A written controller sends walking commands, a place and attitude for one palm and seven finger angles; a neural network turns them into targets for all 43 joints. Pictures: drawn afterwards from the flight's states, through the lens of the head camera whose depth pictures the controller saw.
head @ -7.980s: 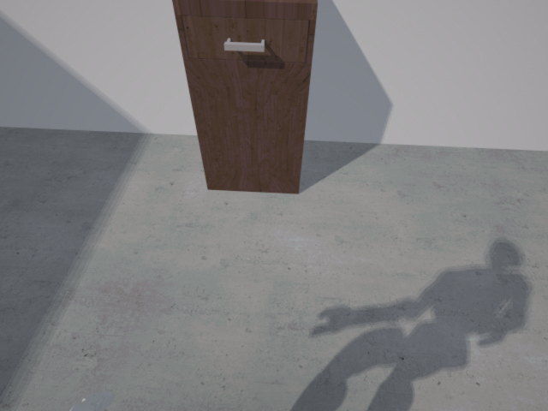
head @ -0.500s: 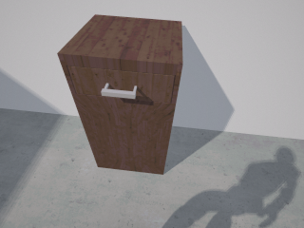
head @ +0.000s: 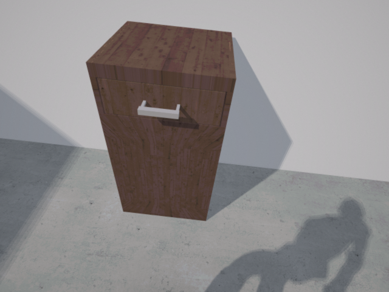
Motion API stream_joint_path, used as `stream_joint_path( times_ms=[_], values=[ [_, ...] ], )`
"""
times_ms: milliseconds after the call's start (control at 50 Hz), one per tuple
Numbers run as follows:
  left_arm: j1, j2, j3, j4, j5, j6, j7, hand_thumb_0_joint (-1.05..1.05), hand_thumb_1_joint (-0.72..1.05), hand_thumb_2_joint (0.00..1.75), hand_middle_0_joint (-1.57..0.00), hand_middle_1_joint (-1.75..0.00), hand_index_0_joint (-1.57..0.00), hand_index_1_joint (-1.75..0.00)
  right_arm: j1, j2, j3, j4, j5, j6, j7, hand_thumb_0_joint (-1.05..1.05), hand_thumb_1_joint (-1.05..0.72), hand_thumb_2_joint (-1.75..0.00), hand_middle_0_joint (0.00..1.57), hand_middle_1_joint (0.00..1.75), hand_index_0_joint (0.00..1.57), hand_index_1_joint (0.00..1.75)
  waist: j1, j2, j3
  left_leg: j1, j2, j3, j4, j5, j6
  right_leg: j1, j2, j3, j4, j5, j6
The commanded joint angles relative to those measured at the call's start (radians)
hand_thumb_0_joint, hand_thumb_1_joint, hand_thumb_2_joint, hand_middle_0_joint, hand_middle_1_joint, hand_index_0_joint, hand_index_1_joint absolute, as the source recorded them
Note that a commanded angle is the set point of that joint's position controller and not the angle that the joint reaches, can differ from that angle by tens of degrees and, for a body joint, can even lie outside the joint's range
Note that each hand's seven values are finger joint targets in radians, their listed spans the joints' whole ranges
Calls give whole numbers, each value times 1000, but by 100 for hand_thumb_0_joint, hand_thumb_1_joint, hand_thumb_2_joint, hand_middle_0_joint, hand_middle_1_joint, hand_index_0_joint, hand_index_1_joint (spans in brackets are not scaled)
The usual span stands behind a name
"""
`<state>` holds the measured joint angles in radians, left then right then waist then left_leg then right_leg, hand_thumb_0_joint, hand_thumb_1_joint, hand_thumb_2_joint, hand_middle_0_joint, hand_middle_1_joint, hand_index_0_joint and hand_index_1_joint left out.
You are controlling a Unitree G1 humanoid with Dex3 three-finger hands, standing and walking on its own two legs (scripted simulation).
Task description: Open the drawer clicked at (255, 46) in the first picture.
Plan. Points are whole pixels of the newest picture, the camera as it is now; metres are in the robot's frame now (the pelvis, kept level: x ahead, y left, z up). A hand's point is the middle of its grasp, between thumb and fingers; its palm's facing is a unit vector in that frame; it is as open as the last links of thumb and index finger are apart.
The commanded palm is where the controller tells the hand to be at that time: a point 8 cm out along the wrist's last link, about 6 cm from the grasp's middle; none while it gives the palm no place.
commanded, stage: come to a stop and stand still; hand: left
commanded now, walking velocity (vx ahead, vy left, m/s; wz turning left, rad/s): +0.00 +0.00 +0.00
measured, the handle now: (159, 108) +0.69 +0.13 +0.01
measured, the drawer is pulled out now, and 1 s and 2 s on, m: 0.00 0.00 0.00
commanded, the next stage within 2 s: look again from close up in 1.06 s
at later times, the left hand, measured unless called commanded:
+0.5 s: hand out of the picture -0.09 +0.17 -0.17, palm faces +0.02 -0.99 -0.10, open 7.4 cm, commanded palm none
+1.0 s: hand out of the picture -0.14 +0.20 -0.16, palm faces +0.01 -0.98 -0.18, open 7.4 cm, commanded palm none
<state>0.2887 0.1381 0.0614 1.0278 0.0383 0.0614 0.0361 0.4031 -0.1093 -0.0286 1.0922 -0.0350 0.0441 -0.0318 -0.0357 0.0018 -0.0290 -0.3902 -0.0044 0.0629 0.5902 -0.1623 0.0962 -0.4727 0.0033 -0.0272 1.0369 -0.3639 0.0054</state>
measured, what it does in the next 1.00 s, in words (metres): steps on the spot: right foot, then left foot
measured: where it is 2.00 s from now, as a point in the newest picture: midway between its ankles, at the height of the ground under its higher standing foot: outside the picture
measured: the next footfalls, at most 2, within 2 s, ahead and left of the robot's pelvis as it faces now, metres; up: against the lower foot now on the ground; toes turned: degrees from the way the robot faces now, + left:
right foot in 0.18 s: -0.05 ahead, -0.10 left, +0.00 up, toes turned -7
left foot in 0.38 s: +0.02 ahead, +0.11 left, +0.00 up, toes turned +1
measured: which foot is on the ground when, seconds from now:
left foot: down 0.00-0.20, up 0.22-0.36, down 0.38-1.00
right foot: up 0.00-0.16, down 0.18-1.00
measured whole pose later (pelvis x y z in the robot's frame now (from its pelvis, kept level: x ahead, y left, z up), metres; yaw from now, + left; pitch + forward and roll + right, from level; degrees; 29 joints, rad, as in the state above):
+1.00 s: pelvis -0.09 +0.04 +0.02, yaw -3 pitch -1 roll +0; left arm 0.42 0.12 0.01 1.13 0.03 0.01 0.04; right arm 0.30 -0.14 -0.02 1.12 -0.02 0.02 -0.02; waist 0.00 0.01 0.00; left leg -0.26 -0.02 0.07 0.39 -0.11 0.05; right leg -0.18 -0.04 -0.06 0.42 -0.22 0.02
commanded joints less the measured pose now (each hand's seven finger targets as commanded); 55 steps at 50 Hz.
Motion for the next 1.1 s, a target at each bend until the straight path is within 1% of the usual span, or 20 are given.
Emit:
stream_joint_path(
  times_ms=[0, 40, 80, 100, 120, 140, 160, 180, 200, 240, 300, 320, 340, 380, 400, 460, 560, 800, 1000, 1080],
  values=[
    [234, 28, -2, 19, -7, -8, -3, 0, 90, 90, -20, -30, -20, -30, -132, -169, -30, -99, 0, -37, -14, 0, -90, -90, 20, 30, 20, 30, 87, 106, 89, -86, 192, -275, -483, -443, -7, 152, 3, -55, -99, -55, 12],
    [207, 25, -9, 1, -16, -6, -4, 0, 90, 90, -20, -30, -20, -30, -31, -164, -37, -62, -2, -22, -15, 0, -90, -90, 20, 30, 20, 30, 34, 112, 74, 68, 197, -295, -514, -450, -25, 192, 26, -98, -344, -166, -10],
    [264, 24, -13, 20, -25, 0, 1, 0, 90, 90, -20, -30, -20, -30, 26, -159, -40, -37, -1, -12, -12, 0, -90, -90, 20, 30, 20, 30, 33, 105, 93, 92, 174, -277, -537, -401, -69, 317, 48, -113, -625, -148, -32],
    [299, 28, -13, 33, -24, -3, 6, 0, 90, 90, -20, -30, -20, -30, 33, -160, -43, -25, 4, -8, -8, 0, -90, -90, 20, 30, 20, 30, 45, 72, 103, 76, 147, -233, -497, -351, -102, 398, 41, -104, -756, -33, -43],
    [302, 36, -14, 35, -24, -8, 13, 0, 90, 90, -20, -30, -20, -30, 43, -132, -39, -19, 13, -1, -1, 0, -90, -90, 20, 30, 20, 30, 47, 1, 113, 18, 98, -155, -419, -288, -138, 461, -12, -36, -806, 26, -71],
    [292, 65, -13, 29, -19, -17, 22, 0, 90, 90, -20, -30, -20, -30, 33, -90, -31, -29, 24, 4, -2, 0, -90, -90, 20, 30, 20, 30, 37, -119, 121, 5, 31, -70, -266, -223, -154, 408, -132, 97, -852, -44, -112],
    [210, 107, -8, 6, -13, -20, 28, 0, 90, 90, -20, -30, -20, -30, 24, -59, -26, -33, 22, 8, -3, 0, -90, -90, 20, 30, 20, 30, 9, -220, 156, 80, -13, -20, -45, -178, -142, 209, -257, 197, -921, -163, -166],
    [117, 127, -7, -30, -8, -25, 30, 0, 90, 90, -20, -30, -20, -30, 4, -74, -32, -45, 12, 10, 5, 0, -90, -90, 20, 30, 20, 30, -8, -178, 184, 113, -9, -54, 139, -168, -122, 50, -313, 225, -957, -183, -203],
    [14, 124, -3, -56, -14, -43, 35, 0, 90, 90, -20, -30, -20, -30, 31, -88, -39, -49, 13, 12, 14, 0, -90, -90, 20, 30, 20, 30, -49, -184, 161, 86, 7, -85, 231, -161, -112, 17, -301, 207, -961, -178, -194],
    [-21, 91, -21, -59, -21, -65, 29, 0, 90, 90, -20, -30, -20, -30, 2, -96, -33, -44, 20, 10, 23, 0, -90, -90, 20, 30, 20, 30, -42, -140, 208, 53, 38, -77, 291, -125, -100, 15, -245, 151, -920, -59, -156],
    [76, 96, -25, -16, -16, -74, 18, 0, 90, 90, -20, -30, -20, -30, -28, -71, -13, -56, 25, -13, 20, 0, -90, -90, 20, 30, 20, 30, 0, -66, 202, 44, 49, -33, 83, -146, -94, 156, -213, 101, -821, 129, -139],
    [106, 100, -27, 3, -16, -72, 15, 0, 90, 90, -20, -30, -20, -30, -30, -62, -7, -49, 23, -20, 14, 0, -90, -90, 20, 30, 20, 30, 8, -61, 187, 98, 52, -24, -33, -113, -95, 173, -212, 101, -770, 164, -130],
    [125, 97, -30, 18, -20, -70, 13, 0, 90, 90, -20, -30, -20, -30, -4, -60, -2, -32, 23, -28, 7, 0, -90, -90, 20, 30, 20, 30, 7, -24, 155, 185, 56, -39, -150, -13, -93, 169, -188, 91, -714, 173, -103],
    [188, 58, -39, 40, -32, -64, 8, 0, 90, 90, -20, -30, -20, -30, -9, -111, 5, -20, 23, -51, -9, 0, -90, -90, 20, 30, 20, 30, 53, 118, 126, 200, 148, -154, -227, 123, -58, 199, -94, 52, -665, 154, -40],
    [203, 48, -40, 45, -28, -63, 9, 0, 90, 90, -20, -30, -20, -30, -20, -129, 1, -25, 23, -52, -13, 0, -90, -90, 20, 30, 20, 30, 63, 78, 124, 153, 169, -157, -221, 94, -50, 248, -89, 46, -689, 161, -30],
    [182, 47, -43, 68, -27, -56, 8, 0, 90, 90, -20, -30, -20, -30, -33, -128, 5, -7, 25, -57, -11, 0, -90, -90, 20, 30, 20, 30, 57, 86, 84, 120, 156, -200, -328, -54, -47, 334, -87, 16, -653, 171, -14],
    [184, 35, -44, 76, -18, -54, 6, 0, 90, 90, -20, -30, -20, -30, -61, -130, -5, -6, 24, -50, -8, 0, -90, -90, 20, 30, 20, 30, 56, 53, 107, 91, 140, -207, -389, -258, -55, 319, -86, 8, -670, 132, -12],
    [210, 39, -41, 75, -9, -58, 8, 0, 90, 90, -20, -30, -20, -30, -55, -129, -12, -6, 22, -35, 2, 0, -90, -90, 20, 30, 20, 30, 44, 14, 149, 80, 120, -187, -394, -319, -63, 239, -86, 20, -701, 36, -11],
    [228, 54, -43, 77, -12, -66, 7, 0, 90, 90, -20, -30, -20, -30, -43, -122, -5, -6, 23, -31, 6, 0, -90, -90, 20, 30, 20, 30, 33, 10, 143, 117, 103, -155, -343, -269, -67, 165, -95, 55, -737, -48, -19],
    [226, 49, -46, 79, -16, -74, 7, 0, 90, 90, -20, -30, -20, -30, -35, -108, 2, -1, 23, -37, 5, 0, -90, -90, 20, 30, 20, 30, 30, -21, 127, 143, 97, -138, -307, -184, -67, 160, -107, 72, -744, -21, -24]
  ],
)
